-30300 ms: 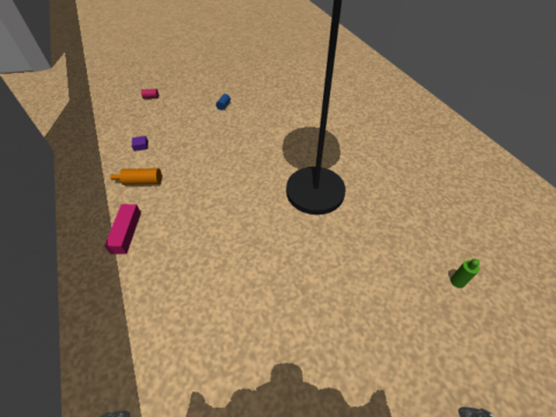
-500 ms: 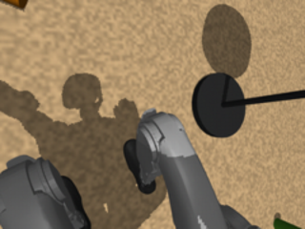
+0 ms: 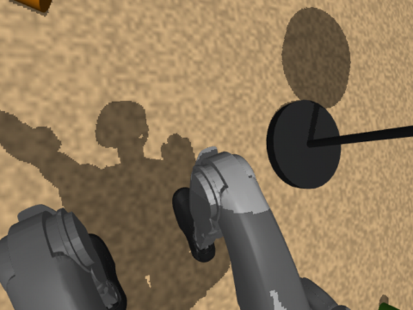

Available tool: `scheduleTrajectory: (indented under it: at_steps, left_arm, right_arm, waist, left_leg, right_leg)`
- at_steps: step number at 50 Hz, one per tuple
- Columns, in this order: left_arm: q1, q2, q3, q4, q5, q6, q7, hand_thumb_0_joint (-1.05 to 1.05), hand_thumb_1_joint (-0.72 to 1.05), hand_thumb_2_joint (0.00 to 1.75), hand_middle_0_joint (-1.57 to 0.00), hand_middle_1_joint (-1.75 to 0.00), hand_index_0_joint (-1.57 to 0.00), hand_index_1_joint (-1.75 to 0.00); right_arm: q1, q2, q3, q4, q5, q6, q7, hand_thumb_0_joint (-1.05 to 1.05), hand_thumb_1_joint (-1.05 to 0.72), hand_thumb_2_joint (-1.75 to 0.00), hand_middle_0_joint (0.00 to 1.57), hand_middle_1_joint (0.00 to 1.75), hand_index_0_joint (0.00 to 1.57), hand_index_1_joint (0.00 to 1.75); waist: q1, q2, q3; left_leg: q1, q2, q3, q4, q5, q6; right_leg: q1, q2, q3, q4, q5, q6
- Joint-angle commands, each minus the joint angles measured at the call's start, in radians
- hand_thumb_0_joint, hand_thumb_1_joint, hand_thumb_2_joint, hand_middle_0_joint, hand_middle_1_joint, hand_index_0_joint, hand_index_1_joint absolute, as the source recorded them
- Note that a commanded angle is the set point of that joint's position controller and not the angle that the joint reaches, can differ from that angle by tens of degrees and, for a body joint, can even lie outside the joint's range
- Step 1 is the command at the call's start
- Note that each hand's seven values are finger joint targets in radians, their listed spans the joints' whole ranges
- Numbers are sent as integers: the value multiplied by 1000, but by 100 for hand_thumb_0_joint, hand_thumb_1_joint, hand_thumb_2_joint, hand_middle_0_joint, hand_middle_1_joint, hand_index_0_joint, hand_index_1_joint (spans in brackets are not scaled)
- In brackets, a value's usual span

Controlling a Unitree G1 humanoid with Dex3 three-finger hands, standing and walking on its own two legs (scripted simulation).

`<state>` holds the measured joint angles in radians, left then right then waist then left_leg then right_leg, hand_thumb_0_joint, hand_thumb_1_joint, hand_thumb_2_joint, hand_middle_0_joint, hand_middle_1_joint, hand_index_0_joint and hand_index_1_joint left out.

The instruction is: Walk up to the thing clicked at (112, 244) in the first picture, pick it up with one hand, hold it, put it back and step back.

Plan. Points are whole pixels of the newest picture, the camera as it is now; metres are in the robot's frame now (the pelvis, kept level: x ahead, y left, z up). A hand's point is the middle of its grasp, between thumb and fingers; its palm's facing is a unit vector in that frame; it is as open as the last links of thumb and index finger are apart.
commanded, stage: approach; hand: left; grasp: from above
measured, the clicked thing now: out of the picture +0.50 +0.36 -0.29
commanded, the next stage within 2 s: rest palm in 0.36 s
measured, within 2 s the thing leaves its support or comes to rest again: neither
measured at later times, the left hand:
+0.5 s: hand out of the picture +0.49 +0.36 -0.18, palm faces -0.13 -0.38 -0.92, open 13.9 cm
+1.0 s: hand out of the picture +0.47 +0.34 -0.25, palm faces -0.17 -0.40 -0.90, open 14.2 cm
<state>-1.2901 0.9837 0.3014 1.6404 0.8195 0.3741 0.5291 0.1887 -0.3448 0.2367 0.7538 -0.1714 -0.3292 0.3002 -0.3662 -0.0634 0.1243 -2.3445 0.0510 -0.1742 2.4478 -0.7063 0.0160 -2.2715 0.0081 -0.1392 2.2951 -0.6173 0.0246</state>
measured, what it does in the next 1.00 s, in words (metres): stands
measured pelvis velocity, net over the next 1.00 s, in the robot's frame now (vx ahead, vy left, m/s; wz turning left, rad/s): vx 0.00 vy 0.00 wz -0.03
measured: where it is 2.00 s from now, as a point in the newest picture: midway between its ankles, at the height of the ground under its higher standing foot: (155, 261)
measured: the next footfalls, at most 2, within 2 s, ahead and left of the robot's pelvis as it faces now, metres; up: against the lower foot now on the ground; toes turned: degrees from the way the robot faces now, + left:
none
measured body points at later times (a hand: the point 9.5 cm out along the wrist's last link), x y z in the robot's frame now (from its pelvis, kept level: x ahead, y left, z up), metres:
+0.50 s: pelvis +0.00 +0.00 +0.00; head +0.29 +0.08 +0.34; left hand +0.49 +0.37 -0.13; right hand +0.00 -0.25 -0.06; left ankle +0.07 +0.12 -0.29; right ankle +0.12 -0.12 -0.29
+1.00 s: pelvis +0.00 +0.00 +0.00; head +0.32 +0.10 +0.30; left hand +0.48 +0.36 -0.20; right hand +0.00 -0.24 -0.05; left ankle +0.07 +0.12 -0.29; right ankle +0.12 -0.12 -0.29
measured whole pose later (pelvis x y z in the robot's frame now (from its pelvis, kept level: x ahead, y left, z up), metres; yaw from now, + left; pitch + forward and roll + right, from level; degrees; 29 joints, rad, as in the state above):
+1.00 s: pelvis +0.00 +0.00 +0.00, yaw -2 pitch +32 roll -13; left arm -1.36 1.07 0.32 1.78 0.82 0.30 0.67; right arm 0.16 -0.39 0.32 0.70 -0.21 -0.37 0.33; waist -0.44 -0.14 0.23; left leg -2.33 0.05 -0.22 2.47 -0.72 0.01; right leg -2.24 0.02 -0.17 2.29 -0.62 0.03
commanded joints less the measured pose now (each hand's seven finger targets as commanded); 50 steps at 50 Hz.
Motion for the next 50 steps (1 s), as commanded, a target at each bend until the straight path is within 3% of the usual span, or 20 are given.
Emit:
scheduleTrajectory:
  at_steps: [1, 7, 13, 14, 15, 17, 20, 22, 23, 24, 26, 27, 28, 29, 32, 37, 38, 41, 44, 50]
  left_arm:
    - [-340, 238, -31, -130, 44, 3, 55, 0, -55, 94, -6, -111, -9, -108]
    - [-274, 203, -59, 36, 65, 29, 45, 0, -52, 90, -5, -113, -10, -109]
    - [-296, 231, -36, -67, 59, 15, 75, 0, -51, 92, -6, -115, -11, -110]
    - [-326, 264, -13, -117, 59, 10, 81, 0, -51, 92, -6, -115, -11, -110]
    - [-303, 222, -26, -92, 49, 16, 80, 0, -52, 93, -6, -115, -10, -110]
    - [-336, 250, -16, -151, 42, 11, 82, 0, -53, 94, -6, -113, -10, -109]
    - [-305, 260, -7, -127, 40, 20, 83, 0, -56, 95, -6, -110, -8, -108]
    - [-317, 230, -20, -160, 38, 23, 75, 0, -55, 94, -6, -111, -9, -108]
    - [-280, 242, -11, -96, 42, 29, 75, 0, -54, 97, -7, -112, -9, -110]
    - [-285, 217, -29, -119, 44, 29, 64, 0, -55, 93, -6, -111, -9, -108]
    - [-254, 232, -21, -50, 47, 32, 58, 0, -57, 97, -6, -108, -7, -107]
    - [-256, 188, -50, -33, 41, 31, 44, 0, -57, 97, -6, -108, -7, -107]
    - [-257, 221, -36, -6, 43, 24, 46, 0, -57, 96, -6, -108, -7, -107]
    - [-270, 187, -64, 3, 40, 17, 44, 0, -56, 96, -6, -108, -7, -107]
    - [-253, 220, -60, 44, 52, -11, 45, 0, -54, 94, -6, -109, -8, -107]
    - [-280, 265, -54, 58, 61, -60, 86, 0, -56, 96, -6, -109, -7, -108]
    - [-301, 269, -50, 35, 68, -66, 99, 0, -56, 96, -6, -109, -7, -108]
    - [-328, 285, -39, 19, 51, -75, 147, 0, -58, 98, -6, -107, -6, -108]
    - [-328, 287, -33, 16, 23, -77, 175, 0, -60, 100, -7, -106, -6, -108]
    - [-340, 357, -12, 16, 34, -61, 198, 0, -60, 98, -7, -106, -6, -107]
  right_arm:
    - [266, -305, -79, 45, 15, 2, 0, 0, -91, -90, 20, 30, 20, 30]
    - [304, -324, -68, 62, 10, 9, 5, 0, -90, -90, 20, 30, 20, 30]
    - [280, -315, -68, 17, 8, 3, 10, 0, -90, -90, 20, 30, 20, 30]
    - [277, -320, -72, 16, 12, 2, 12, 0, -90, -90, 20, 30, 20, 30]
    - [266, -309, -69, -8, 10, 5, 16, 0, -90, -90, 20, 30, 20, 30]
    - [268, -312, -77, 4, 7, 5, 17, 0, -91, -90, 20, 30, 20, 30]
    - [277, -309, -85, 23, 9, 9, 20, 0, -91, -90, 20, 30, 20, 30]
    - [260, -303, -83, 1, 10, 8, 21, 0, -91, -90, 20, 30, 20, 30]
    - [276, -304, -90, 38, 11, 9, 19, 0, -91, -90, 20, 30, 20, 30]
    - [267, -297, -85, 21, 11, 10, 19, 0, -91, -90, 20, 30, 20, 30]
    - [298, -307, -84, 55, 10, 14, 15, 0, -91, -90, 20, 30, 20, 30]
    - [283, -297, -75, 40, 10, 12, 13, 0, -90, -90, 20, 30, 20, 30]
    - [292, -310, -76, 62, 10, 9, 8, 0, -90, -90, 20, 30, 20, 30]
    - [273, -310, -67, 36, 8, 3, 5, 0, -90, -90, 20, 30, 20, 30]
    - [276, -330, -54, 45, -2, -10, -2, 0, -90, -90, 20, 30, 20, 30]
    - [259, -344, -35, 35, -15, -36, -6, 0, -90, -90, 20, 30, 20, 30]
    - [261, -351, -31, 30, -17, -42, -3, 0, -90, -90, 20, 30, 20, 30]
    - [242, -354, -22, 15, -22, -50, 3, 0, -91, -90, 20, 30, 20, 30]
    - [236, -356, -8, 7, -35, -46, 16, 0, -91, -91, 20, 30, 20, 30]
    - [218, -362, 13, -12, -35, -31, 35, 0, -91, -91, 20, 30, 20, 30]
  waist:
    - [-61, 514, -716]
    - [-70, 469, -643]
    - [-55, 492, -719]
    - [-44, 517, -750]
    - [-59, 505, -725]
    - [-52, 530, -743]
    - [-45, 507, -734]
    - [-41, 531, -759]
    - [-34, 512, -754]
    - [-46, 511, -730]
    - [-51, 459, -711]
    - [-75, 433, -671]
    - [-73, 418, -660]
    - [-87, 404, -640]
    - [-103, 367, -584]
    - [-114, 409, -566]
    - [-123, 439, -581]
    - [-116, 496, -628]
    - [-129, 525, -645]
    - [-124, 582, -641]
  left_leg:
    - [542, 7, 50, -252, 237, -13]
    - [515, 8, 42, -259, 257, -12]
    - [537, 5, 56, -256, 314, -10]
    - [552, 6, 52, -259, 326, -12]
    - [550, 5, 58, -257, 328, -12]
    - [551, 6, 68, -259, 310, -11]
    - [502, 1, 77, -259, 235, -2]
    - [531, 3, 78, -261, 264, -8]
    - [526, 4, 72, -268, 254, -8]
    - [513, 2, 72, -264, 256, -6]
    - [476, 3, 64, -257, 245, -1]
    - [448, 0, 65, -244, 235, 4]
    - [442, 3, 57, -252, 218, 5]
    - [436, 1, 55, -247, 211, 7]
    - [412, -2, 47, -250, 190, 11]
    - [459, 4, 37, -258, 144, 3]
    - [497, 5, 29, -259, 166, -3]
    - [547, 16, 26, -252, 218, -15]
    - [568, 21, 25, -237, 284, -23]
    - [598, 25, 27, -228, 326, -25]
  right_leg:
    - [366, 47, -73, -190, 205, -49]
    - [371, 51, -81, -186, 216, -48]
    - [437, 54, -72, -189, 270, -46]
    - [429, 49, -74, -181, 278, -47]
    - [431, 53, -72, -186, 282, -46]
    - [441, 53, -64, -194, 272, -43]
    - [444, 55, -58, -220, 216, -39]
    - [443, 54, -59, -209, 231, -44]
    - [434, 55, -63, -211, 219, -44]
    - [420, 55, -61, -206, 219, -45]
    - [427, 56, -63, -206, 213, -41]
    - [403, 57, -61, -204, 204, -39]
    - [401, 56, -66, -207, 188, -38]
    - [397, 60, -67, -208, 185, -38]
    - [401, 58, -73, -204, 166, -36]
    - [403, 56, -85, -210, 136, -41]
    - [395, 50, -90, -197, 154, -44]
    - [414, 53, -95, -193, 206, -47]
    - [461, 52, -93, -184, 267, -46]
    - [473, 53, -103, -182, 297, -47]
